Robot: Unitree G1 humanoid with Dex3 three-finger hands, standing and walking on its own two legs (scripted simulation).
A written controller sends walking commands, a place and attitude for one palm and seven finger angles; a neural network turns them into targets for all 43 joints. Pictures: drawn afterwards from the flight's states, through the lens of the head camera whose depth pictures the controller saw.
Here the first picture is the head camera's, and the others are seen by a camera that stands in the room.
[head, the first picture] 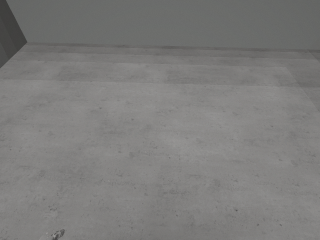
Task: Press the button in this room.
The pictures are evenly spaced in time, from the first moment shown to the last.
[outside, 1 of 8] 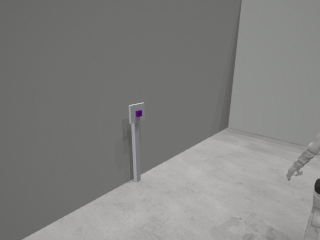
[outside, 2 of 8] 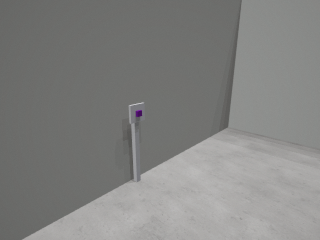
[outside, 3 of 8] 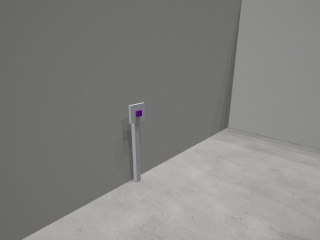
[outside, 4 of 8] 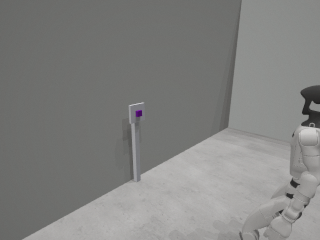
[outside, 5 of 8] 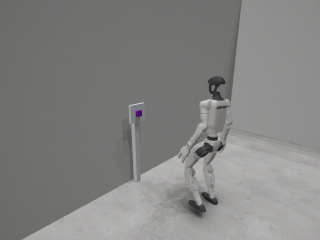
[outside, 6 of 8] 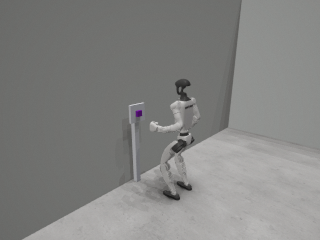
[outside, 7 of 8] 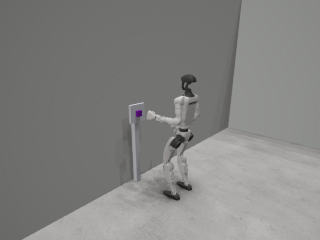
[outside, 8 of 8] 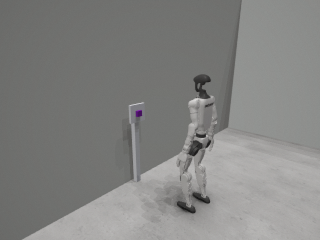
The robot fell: no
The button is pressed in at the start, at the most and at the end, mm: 0 13 0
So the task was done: yes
